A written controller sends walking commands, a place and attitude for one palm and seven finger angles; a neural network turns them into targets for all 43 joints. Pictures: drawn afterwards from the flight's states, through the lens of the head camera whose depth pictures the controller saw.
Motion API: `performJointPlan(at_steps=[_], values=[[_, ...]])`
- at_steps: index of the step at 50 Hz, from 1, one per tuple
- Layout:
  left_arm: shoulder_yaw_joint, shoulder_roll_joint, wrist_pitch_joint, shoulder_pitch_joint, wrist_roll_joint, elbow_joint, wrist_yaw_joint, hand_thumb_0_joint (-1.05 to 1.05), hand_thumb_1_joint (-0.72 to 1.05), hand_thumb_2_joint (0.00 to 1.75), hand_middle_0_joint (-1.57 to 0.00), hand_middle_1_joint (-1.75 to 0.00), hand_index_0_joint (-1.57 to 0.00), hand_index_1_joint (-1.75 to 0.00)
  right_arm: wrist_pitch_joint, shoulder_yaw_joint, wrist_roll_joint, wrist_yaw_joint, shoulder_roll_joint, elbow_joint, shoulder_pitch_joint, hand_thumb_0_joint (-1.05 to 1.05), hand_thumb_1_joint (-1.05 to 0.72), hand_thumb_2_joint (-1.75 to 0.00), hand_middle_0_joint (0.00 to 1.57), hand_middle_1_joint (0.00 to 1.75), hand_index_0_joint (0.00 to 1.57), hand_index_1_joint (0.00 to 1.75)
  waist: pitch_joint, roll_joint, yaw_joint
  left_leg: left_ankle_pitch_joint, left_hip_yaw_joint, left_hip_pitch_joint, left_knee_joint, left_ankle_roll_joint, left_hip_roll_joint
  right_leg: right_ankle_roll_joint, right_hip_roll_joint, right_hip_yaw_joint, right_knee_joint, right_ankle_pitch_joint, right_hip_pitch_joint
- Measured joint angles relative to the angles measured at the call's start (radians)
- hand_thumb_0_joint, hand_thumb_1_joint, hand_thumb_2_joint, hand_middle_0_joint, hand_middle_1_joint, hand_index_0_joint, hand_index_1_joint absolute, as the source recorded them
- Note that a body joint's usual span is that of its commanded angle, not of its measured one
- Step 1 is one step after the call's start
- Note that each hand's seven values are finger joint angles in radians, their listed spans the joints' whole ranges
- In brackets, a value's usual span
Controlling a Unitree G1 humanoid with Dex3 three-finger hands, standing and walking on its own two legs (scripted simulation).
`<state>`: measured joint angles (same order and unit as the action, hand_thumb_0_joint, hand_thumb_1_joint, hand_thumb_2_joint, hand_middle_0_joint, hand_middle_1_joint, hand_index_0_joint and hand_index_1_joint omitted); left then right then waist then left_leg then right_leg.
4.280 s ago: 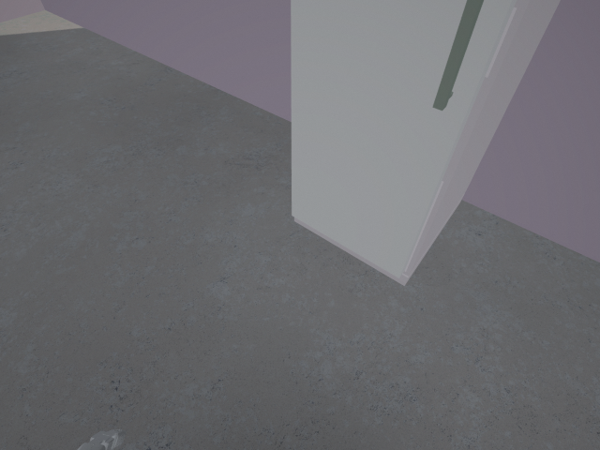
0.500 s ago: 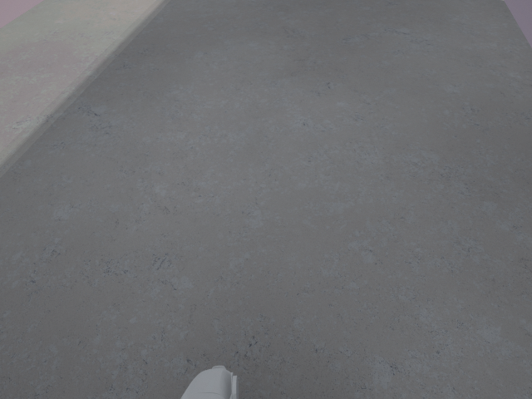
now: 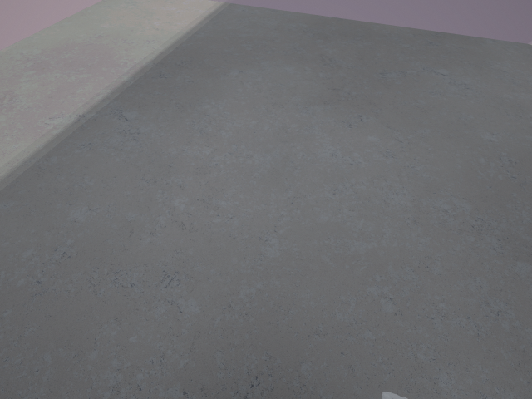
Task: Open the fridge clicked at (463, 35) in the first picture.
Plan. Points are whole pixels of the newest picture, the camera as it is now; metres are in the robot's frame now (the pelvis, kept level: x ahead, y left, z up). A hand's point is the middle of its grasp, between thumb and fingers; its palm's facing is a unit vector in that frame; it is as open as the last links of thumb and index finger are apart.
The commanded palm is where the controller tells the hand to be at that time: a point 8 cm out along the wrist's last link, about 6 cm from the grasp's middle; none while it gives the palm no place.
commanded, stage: turn to face it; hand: right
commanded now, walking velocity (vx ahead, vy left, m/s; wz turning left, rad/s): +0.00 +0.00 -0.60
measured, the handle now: out of the picture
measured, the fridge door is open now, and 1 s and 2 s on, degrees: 0 0 0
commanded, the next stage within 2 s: none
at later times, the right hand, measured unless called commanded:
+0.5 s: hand out of the picture +0.04 -0.21 -0.14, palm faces +0.30 +0.91 -0.30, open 7.4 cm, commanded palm none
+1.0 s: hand out of the picture -0.13 -0.14 -0.18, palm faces +0.62 +0.74 -0.25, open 7.4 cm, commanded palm none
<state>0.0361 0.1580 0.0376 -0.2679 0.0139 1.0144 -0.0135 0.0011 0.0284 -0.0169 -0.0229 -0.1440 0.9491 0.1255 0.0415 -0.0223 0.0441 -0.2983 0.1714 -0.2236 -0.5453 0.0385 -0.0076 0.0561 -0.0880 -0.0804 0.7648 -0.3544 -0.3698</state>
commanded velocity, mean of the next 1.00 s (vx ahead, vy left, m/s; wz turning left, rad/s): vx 0.00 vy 0.00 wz -0.60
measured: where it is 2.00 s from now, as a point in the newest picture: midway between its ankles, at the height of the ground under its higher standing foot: outside the picture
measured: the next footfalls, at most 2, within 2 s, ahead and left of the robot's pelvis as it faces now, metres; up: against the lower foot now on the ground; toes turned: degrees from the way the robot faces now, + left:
right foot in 0.04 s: +0.06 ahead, -0.11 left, +0.00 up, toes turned -9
left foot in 0.52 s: +0.06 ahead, +0.14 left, +0.00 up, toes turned -15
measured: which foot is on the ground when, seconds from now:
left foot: down 0.00-0.06, up 0.08-0.50, down 0.52-0.98, up 1.00-1.00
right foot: up 0.00-0.02, down 0.04-0.52, up 0.54-0.96, down 0.98-1.00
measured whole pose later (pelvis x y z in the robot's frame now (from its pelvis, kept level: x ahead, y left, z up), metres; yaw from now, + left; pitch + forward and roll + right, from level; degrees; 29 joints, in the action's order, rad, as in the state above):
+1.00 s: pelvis -0.02 +0.04 -0.01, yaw -36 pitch +1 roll -1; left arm 0.07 0.25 0.05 -0.09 0.02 0.89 0.03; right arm 0.03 0.06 -0.02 -0.01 -0.23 0.93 0.29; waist 0.10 0.04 -0.03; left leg -0.42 0.28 -0.27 -0.72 -0.04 -0.19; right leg 0.00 -0.02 -0.11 0.60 -0.30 -0.28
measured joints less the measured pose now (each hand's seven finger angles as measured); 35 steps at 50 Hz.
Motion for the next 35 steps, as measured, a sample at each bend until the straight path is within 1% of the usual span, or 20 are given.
performJointPlan(at_steps=[1, 2, 3, 4, 5, 6, 8, 9, 11, 16, 21, 24, 26, 27, 28, 29, 30, 32, 33, 35], values=[[0.001, -0.002, 0.001, -0.004, 0.000, 0.002, 0.004, 0.01, 0.93, 0.90, -0.20, -0.30, -0.20, -0.30, 0.002, 0.002, 0.001, -0.001, 0.002, -0.001, 0.004, 0.00, -0.90, -0.90, 0.20, 0.30, 0.21, 0.30, -0.001, 0.006, -0.003, -0.016, 0.014, 0.000, -0.020, -0.007, -0.008, -0.002, 0.004, -0.012, -0.046, 0.027, 0.022], [0.002, -0.002, 0.000, -0.009, 0.001, 0.001, 0.008, 0.01, 0.93, 0.90, -0.20, -0.30, -0.20, -0.30, 0.005, 0.005, 0.003, -0.001, 0.003, -0.001, 0.009, 0.00, -0.90, -0.90, 0.20, 0.30, 0.21, 0.30, -0.002, 0.012, -0.005, -0.035, 0.027, -0.007, -0.048, -0.015, -0.017, -0.020, 0.009, -0.020, -0.091, 0.056, 0.043], [0.003, -0.008, -0.001, -0.010, 0.003, 0.001, 0.011, 0.01, 0.93, 0.90, -0.20, -0.30, -0.20, -0.30, 0.012, 0.011, 0.005, -0.001, -0.002, -0.002, 0.014, 0.00, -0.90, -0.90, 0.21, 0.30, 0.21, 0.30, -0.003, 0.033, -0.009, -0.056, 0.032, -0.020, -0.081, -0.024, -0.038, -0.052, 0.026, -0.023, -0.092, 0.048, 0.041], [0.003, -0.012, -0.004, -0.010, 0.007, -0.005, 0.014, 0.01, 0.93, 0.90, -0.20, -0.30, -0.20, -0.30, 0.020, 0.018, 0.007, -0.003, -0.007, -0.002, 0.021, 0.00, -0.90, -0.90, 0.21, 0.30, 0.21, 0.30, -0.003, 0.047, -0.014, -0.116, 0.019, -0.047, -0.141, -0.042, -0.048, -0.078, 0.039, -0.024, -0.085, 0.036, 0.032], [0.003, -0.014, -0.008, -0.008, 0.011, -0.012, 0.013, 0.01, 0.93, 0.90, -0.20, -0.30, -0.20, -0.30, 0.029, 0.024, 0.007, -0.005, -0.012, 0.001, 0.029, 0.00, -0.91, -0.90, 0.21, 0.30, 0.21, 0.30, -0.001, 0.052, -0.015, -0.173, -0.009, -0.085, -0.230, -0.054, -0.046, -0.096, 0.047, -0.023, -0.087, 0.031, 0.026], [0.004, -0.015, -0.014, -0.007, 0.013, -0.019, 0.010, 0.01, 0.92, 0.90, -0.20, -0.30, -0.20, -0.30, 0.037, 0.030, 0.006, -0.005, -0.017, 0.005, 0.035, 0.00, -0.91, -0.90, 0.20, 0.30, 0.21, 0.30, 0.001, 0.054, -0.013, -0.198, -0.038, -0.125, -0.326, -0.061, -0.041, -0.107, 0.054, -0.018, -0.101, 0.035, 0.025], [0.005, -0.017, -0.021, -0.005, 0.013, -0.029, 0.005, 0.01, 0.92, 0.90, -0.20, -0.30, -0.20, -0.30, 0.044, 0.042, 0.004, -0.002, -0.031, 0.015, 0.044, 0.00, -0.91, -0.90, 0.20, 0.30, 0.21, 0.30, 0.008, 0.055, -0.013, -0.172, -0.083, -0.189, -0.472, -0.075, -0.037, -0.108, 0.068, -0.007, -0.152, 0.069, 0.032], [0.005, -0.016, -0.024, -0.004, 0.013, -0.032, 0.003, 0.01, 0.92, 0.90, -0.20, -0.30, -0.20, -0.30, 0.044, 0.047, 0.003, 0.000, -0.039, 0.017, 0.050, 0.00, -0.91, -0.90, 0.20, 0.30, 0.21, 0.30, 0.010, 0.055, -0.015, -0.150, -0.099, -0.210, -0.511, -0.082, -0.039, -0.110, 0.074, -0.002, -0.181, 0.087, 0.038], [0.007, -0.011, -0.027, -0.002, 0.011, -0.037, 0.001, 0.01, 0.91, 0.90, -0.20, -0.30, -0.20, -0.30, 0.045, 0.056, 0.004, 0.002, -0.052, 0.020, 0.061, 0.00, -0.91, -0.90, 0.20, 0.30, 0.20, 0.30, 0.012, 0.050, -0.020, -0.119, -0.123, -0.233, -0.536, -0.095, -0.046, -0.114, 0.084, 0.012, -0.233, 0.119, 0.049], [0.018, 0.012, -0.025, 0.009, 0.008, -0.049, 0.004, 0.01, 0.91, 0.90, -0.20, -0.30, -0.20, -0.30, 0.050, 0.069, 0.007, 0.000, -0.082, 0.015, 0.067, 0.01, -0.91, -0.90, 0.20, 0.30, 0.20, 0.30, 0.016, 0.029, -0.020, -0.110, -0.160, -0.225, -0.463, -0.118, -0.056, -0.108, 0.100, 0.063, -0.298, 0.169, 0.054], [0.035, 0.046, -0.011, 0.028, 0.011, -0.061, 0.011, 0.00, 0.90, 0.90, -0.20, -0.30, -0.20, -0.30, 0.052, 0.068, 0.011, -0.003, -0.091, -0.008, 0.043, 0.01, -0.91, -0.90, 0.20, 0.30, 0.20, 0.30, 0.018, 0.005, -0.011, -0.134, -0.171, -0.181, -0.339, -0.119, -0.042, -0.088, 0.115, 0.126, -0.294, 0.188, 0.033], [0.046, 0.070, 0.003, 0.040, 0.012, -0.069, 0.016, 0.00, 0.90, 0.90, -0.20, -0.30, -0.20, -0.30, 0.043, 0.058, 0.015, -0.002, -0.084, -0.033, 0.029, 0.01, -0.91, -0.90, 0.20, 0.30, 0.20, 0.30, 0.015, -0.014, -0.006, -0.119, -0.166, -0.122, -0.201, -0.109, -0.021, -0.067, 0.126, 0.170, -0.271, 0.192, 0.010], [0.055, 0.084, 0.015, 0.041, 0.009, -0.079, 0.020, 0.01, 0.90, 0.90, -0.20, -0.30, -0.20, -0.30, 0.029, 0.050, 0.015, 0.000, -0.082, -0.057, 0.035, 0.00, -0.91, -0.90, 0.20, 0.30, 0.20, 0.30, 0.002, -0.014, -0.010, -0.060, -0.155, -0.051, -0.035, -0.093, -0.018, -0.048, 0.144, 0.193, -0.234, 0.184, -0.017], [0.063, 0.094, 0.021, 0.046, 0.006, -0.081, 0.021, 0.01, 0.90, 0.90, -0.20, -0.30, -0.20, -0.30, 0.020, 0.047, 0.009, -0.002, -0.074, -0.062, 0.038, 0.00, -0.91, -0.90, 0.20, 0.30, 0.20, 0.30, 0.001, -0.023, -0.016, -0.046, -0.144, -0.045, -0.017, -0.069, -0.015, -0.039, 0.146, 0.198, -0.176, 0.118, -0.042], [0.070, 0.104, 0.027, 0.051, 0.007, -0.082, 0.021, 0.01, 0.90, 0.90, -0.20, -0.30, -0.20, -0.30, 0.019, 0.038, 0.006, -0.004, -0.065, -0.065, 0.041, 0.00, -0.91, -0.90, 0.20, 0.30, 0.20, 0.30, 0.001, -0.035, -0.017, -0.041, -0.128, -0.044, -0.029, -0.048, -0.016, -0.033, 0.147, 0.194, -0.084, 0.030, -0.075], [0.075, 0.112, 0.033, 0.055, 0.010, -0.082, 0.021, 0.01, 0.91, 0.90, -0.20, -0.30, -0.20, -0.30, 0.019, 0.032, 0.004, -0.004, -0.058, -0.068, 0.049, 0.00, -0.91, -0.90, 0.20, 0.30, 0.20, 0.30, -0.001, -0.038, -0.018, -0.038, -0.113, -0.039, -0.033, -0.034, -0.023, -0.029, 0.150, 0.179, 0.020, -0.029, -0.107], [0.078, 0.117, 0.038, 0.060, 0.013, -0.082, 0.024, 0.01, 0.91, 0.90, -0.20, -0.30, -0.20, -0.30, 0.018, 0.027, 0.004, -0.004, -0.052, -0.070, 0.059, 0.00, -0.91, -0.90, 0.20, 0.30, 0.20, 0.30, -0.003, -0.036, -0.021, -0.033, -0.102, -0.028, -0.025, -0.025, -0.032, -0.026, 0.149, 0.160, 0.122, -0.051, -0.136], [0.079, 0.126, 0.039, 0.071, 0.014, -0.087, 0.032, 0.01, 0.91, 0.90, -0.20, -0.30, -0.20, -0.30, 0.016, 0.021, 0.002, -0.004, -0.043, -0.068, 0.076, 0.00, -0.91, -0.90, 0.20, 0.30, 0.20, 0.30, 0.000, -0.030, -0.020, -0.019, -0.079, -0.002, 0.006, -0.018, -0.046, -0.014, 0.131, 0.126, 0.287, -0.029, -0.178], [0.079, 0.128, 0.036, 0.076, 0.014, -0.090, 0.035, 0.01, 0.91, 0.90, -0.20, -0.30, -0.20, -0.30, 0.014, 0.018, 0.002, -0.004, -0.040, -0.065, 0.082, 0.00, -0.91, -0.90, 0.20, 0.30, 0.21, 0.30, 0.004, -0.026, -0.018, -0.012, -0.068, 0.009, 0.020, -0.017, -0.053, -0.005, 0.118, 0.113, 0.338, -0.014, -0.187], [0.077, 0.130, 0.035, 0.084, 0.012, -0.096, 0.039, 0.01, 0.91, 0.90, -0.20, -0.30, -0.20, -0.30, 0.009, 0.012, 0.001, -0.004, -0.035, -0.061, 0.091, 0.00, -0.91, -0.90, 0.20, 0.30, 0.21, 0.30, 0.014, -0.016, -0.016, -0.006, -0.041, 0.026, 0.036, -0.015, -0.066, 0.011, 0.095, 0.096, 0.388, 0.005, -0.189]])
